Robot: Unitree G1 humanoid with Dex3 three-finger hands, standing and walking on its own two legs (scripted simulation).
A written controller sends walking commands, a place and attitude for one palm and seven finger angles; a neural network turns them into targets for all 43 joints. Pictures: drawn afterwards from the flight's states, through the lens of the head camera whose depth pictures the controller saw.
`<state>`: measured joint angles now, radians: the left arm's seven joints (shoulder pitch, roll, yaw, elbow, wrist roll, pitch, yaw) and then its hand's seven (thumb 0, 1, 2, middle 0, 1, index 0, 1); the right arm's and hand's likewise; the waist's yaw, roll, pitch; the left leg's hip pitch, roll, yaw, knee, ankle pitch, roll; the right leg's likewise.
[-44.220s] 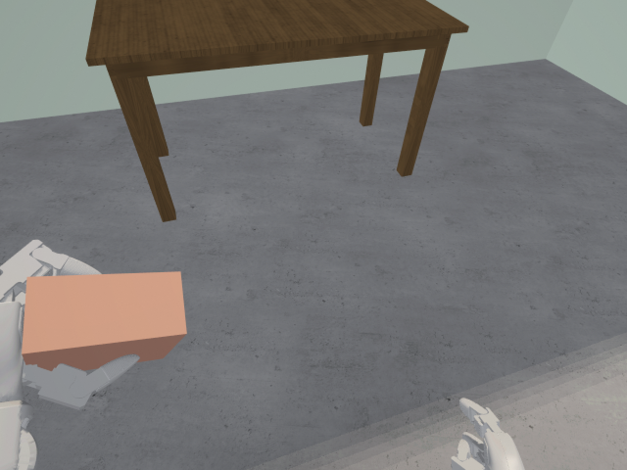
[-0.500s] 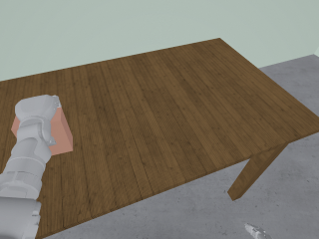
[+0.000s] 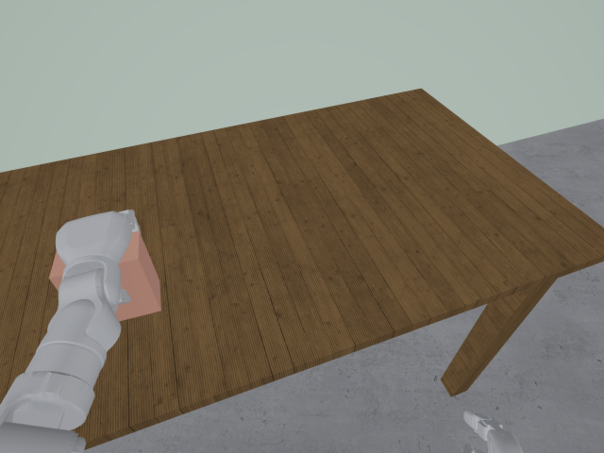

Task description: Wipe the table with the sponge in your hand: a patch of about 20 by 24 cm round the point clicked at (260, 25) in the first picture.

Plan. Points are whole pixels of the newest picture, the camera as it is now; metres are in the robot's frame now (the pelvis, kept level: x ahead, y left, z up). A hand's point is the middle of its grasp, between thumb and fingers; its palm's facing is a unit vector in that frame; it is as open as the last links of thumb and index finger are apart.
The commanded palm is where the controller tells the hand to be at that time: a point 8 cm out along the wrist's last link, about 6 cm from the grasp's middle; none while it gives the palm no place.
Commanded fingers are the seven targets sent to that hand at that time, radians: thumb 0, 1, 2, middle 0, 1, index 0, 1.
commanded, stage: wipe back along the first lane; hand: left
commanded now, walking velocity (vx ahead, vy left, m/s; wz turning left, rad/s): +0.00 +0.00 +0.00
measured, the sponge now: (116, 289) +0.33 +0.32 +0.02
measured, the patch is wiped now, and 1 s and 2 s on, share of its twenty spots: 0.90 0.90 0.90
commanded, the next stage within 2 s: lift the sponge slowly off the table in 1.04 s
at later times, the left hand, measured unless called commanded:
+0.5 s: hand (106, 292) +0.29 +0.30 +0.07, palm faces +0.00 -0.06 -1.00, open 10.4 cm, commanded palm +0.26 +0.28 +0.11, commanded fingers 0.00 0.10 1.30 -1.20 -1.60 -1.20 -1.60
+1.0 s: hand (105, 321) +0.25 +0.28 +0.07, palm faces +0.02 -0.08 -1.00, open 10.4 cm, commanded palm +0.22 +0.26 +0.11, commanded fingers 0.00 0.10 1.30 -1.20 -1.60 -1.20 -1.60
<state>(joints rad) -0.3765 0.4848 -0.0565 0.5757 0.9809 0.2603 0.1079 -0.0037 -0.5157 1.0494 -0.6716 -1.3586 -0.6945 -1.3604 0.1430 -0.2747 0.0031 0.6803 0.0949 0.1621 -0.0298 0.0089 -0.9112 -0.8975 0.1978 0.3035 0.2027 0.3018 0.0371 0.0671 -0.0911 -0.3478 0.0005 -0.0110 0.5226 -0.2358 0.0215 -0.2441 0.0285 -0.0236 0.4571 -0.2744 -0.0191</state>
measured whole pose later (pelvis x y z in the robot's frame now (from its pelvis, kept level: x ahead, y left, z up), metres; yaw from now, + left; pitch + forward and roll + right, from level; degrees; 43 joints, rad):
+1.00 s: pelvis +0.00 +0.00 +0.00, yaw -1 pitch -2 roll -1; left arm 0.05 0.44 -0.09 0.05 0.95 0.37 0.07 -0.01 -0.51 1.05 -0.66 -1.37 -0.69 -1.37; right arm 0.06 -0.26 0.03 0.65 0.08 0.12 -0.02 0.01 -0.91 -0.90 0.20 0.30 0.20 0.30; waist 0.09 0.09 -0.06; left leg -0.24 0.00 0.00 0.50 -0.24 0.02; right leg -0.15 0.03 -0.01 0.45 -0.28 -0.02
